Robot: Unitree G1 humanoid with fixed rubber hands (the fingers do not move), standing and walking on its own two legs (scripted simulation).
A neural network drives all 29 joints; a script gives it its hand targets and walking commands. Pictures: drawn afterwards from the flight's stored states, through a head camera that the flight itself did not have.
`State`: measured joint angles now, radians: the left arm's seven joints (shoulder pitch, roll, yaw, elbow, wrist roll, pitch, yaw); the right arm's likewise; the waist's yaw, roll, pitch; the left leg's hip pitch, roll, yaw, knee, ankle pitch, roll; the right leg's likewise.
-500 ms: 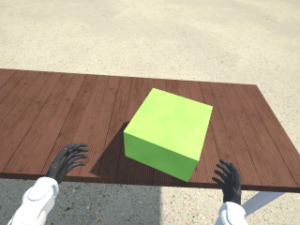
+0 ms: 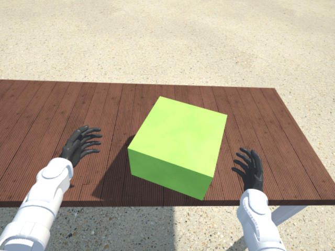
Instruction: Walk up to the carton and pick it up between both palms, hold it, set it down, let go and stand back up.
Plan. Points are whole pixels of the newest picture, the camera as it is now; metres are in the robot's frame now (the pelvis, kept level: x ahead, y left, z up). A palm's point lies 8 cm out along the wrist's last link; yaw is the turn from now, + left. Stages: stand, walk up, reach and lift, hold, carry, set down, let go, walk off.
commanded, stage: reach and lift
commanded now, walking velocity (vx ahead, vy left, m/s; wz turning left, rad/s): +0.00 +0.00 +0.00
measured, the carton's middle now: (179, 144) +0.46 -0.06 -0.05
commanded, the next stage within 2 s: none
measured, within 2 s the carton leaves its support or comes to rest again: neither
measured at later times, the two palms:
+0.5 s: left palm (86, 126) +0.41 +0.20 +0.08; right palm (254, 159) +0.33 -0.22 +0.06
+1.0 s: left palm (96, 103) +0.46 +0.18 +0.12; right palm (260, 135) +0.37 -0.24 +0.10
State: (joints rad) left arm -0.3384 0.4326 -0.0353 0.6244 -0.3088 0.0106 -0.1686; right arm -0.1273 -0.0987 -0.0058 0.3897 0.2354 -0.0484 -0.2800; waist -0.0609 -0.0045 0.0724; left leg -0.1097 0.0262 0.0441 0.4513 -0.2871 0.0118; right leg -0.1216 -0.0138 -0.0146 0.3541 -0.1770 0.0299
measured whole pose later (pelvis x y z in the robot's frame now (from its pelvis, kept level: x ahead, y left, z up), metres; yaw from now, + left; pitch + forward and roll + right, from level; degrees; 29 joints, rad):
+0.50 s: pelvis -0.01 +0.00 +0.00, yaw +0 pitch +2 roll -2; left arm -0.73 0.43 -0.08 1.04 -0.31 -0.03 -0.15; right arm -0.49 -0.13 -0.02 0.72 0.27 -0.05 -0.25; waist -0.13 -0.01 -0.01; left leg -0.25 0.02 0.03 0.49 -0.28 0.01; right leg -0.26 -0.02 -0.02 0.39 -0.17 0.03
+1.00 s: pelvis -0.01 +0.00 -0.01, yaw +2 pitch +11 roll -2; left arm -1.08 0.45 -0.20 1.45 -0.39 -0.11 -0.12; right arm -0.84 -0.18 0.01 1.07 0.34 -0.06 -0.21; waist -0.20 0.00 -0.14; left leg -0.47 0.02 0.01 0.57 -0.28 0.01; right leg -0.46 -0.02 -0.05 0.45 -0.18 0.03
